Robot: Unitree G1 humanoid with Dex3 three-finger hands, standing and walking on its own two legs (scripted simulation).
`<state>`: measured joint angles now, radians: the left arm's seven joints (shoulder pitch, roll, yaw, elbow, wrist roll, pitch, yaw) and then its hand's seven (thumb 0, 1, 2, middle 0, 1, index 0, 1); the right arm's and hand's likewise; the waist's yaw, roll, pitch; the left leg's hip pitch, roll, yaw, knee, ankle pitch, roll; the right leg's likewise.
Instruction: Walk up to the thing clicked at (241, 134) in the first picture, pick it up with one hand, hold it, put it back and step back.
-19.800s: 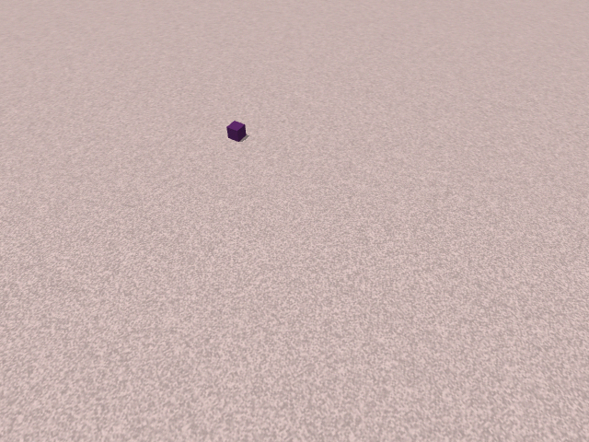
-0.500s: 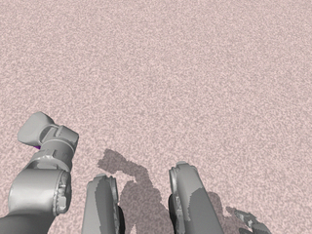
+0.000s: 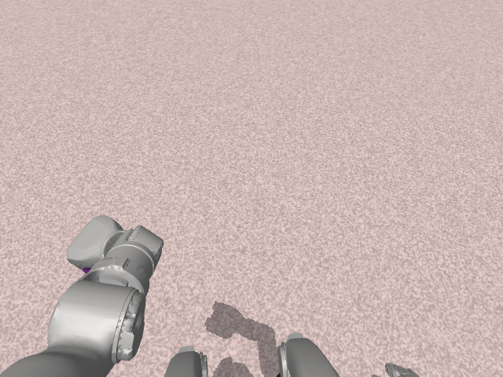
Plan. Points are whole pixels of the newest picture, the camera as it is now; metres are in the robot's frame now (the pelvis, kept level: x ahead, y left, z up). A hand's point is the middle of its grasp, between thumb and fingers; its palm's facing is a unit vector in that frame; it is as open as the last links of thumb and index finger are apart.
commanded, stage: lift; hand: left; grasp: from above
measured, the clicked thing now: (120, 267) +0.36 +0.23 -0.11
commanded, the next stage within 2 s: hold in 0.40 s
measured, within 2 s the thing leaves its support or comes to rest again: neither
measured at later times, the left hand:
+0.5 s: hand (90, 245) +0.35 +0.23 +0.01, palm faces -0.22 -0.40 -0.89, open 10.1 cm
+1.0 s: hand (75, 229) +0.36 +0.25 +0.04, palm faces -0.20 -0.40 -0.90, open 10.1 cm
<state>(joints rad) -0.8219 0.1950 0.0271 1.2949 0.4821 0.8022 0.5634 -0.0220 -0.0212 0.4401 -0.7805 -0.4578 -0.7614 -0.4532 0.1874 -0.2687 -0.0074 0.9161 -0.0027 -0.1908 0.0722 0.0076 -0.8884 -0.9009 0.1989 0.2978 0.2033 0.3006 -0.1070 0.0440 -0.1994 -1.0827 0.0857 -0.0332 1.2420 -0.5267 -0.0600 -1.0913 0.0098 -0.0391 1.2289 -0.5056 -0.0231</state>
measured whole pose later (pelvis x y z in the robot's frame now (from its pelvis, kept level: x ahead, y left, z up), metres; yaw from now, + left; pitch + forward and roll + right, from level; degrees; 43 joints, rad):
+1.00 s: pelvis +0.04 +0.02 +0.09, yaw +1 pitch +9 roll +0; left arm -0.70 0.13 -0.08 1.12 0.50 0.88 0.47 -0.02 0.01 0.43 -0.75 -0.49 -0.73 -0.49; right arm 0.20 -0.27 -0.01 0.88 0.02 -0.14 0.11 0.01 -0.90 -0.90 0.20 0.30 0.20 0.30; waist -0.03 0.03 -0.09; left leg -0.50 0.04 0.02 0.72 -0.38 -0.02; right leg -0.51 -0.03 -0.01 0.73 -0.36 0.02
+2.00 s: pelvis +0.04 +0.02 +0.10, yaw +0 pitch +5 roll +0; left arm -0.61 0.10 -0.13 0.98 0.49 0.98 0.43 -0.02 -0.04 0.45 -0.79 -0.45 -0.77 -0.46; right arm 0.12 -0.26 0.02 0.85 0.03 -0.14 0.12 0.01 -0.90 -0.90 0.20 0.30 0.20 0.30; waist 0.01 0.04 -0.07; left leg -0.36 0.04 0.03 0.59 -0.30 -0.03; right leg -0.38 -0.02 -0.01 0.60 -0.30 0.01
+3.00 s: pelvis +0.02 +0.02 +0.05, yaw +0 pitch +17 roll +0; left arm -0.75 0.15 0.01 1.34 0.60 0.71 0.59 -0.02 0.00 0.47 -0.72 -0.50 -0.70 -0.50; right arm 0.19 -0.26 -0.05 0.87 -0.04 -0.19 0.14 0.01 -0.87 -0.89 0.20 0.30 0.20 0.30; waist -0.06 -0.03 -0.14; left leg -0.82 0.06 0.01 0.95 -0.42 -0.04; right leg -0.83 -0.01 -0.01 0.94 -0.40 0.00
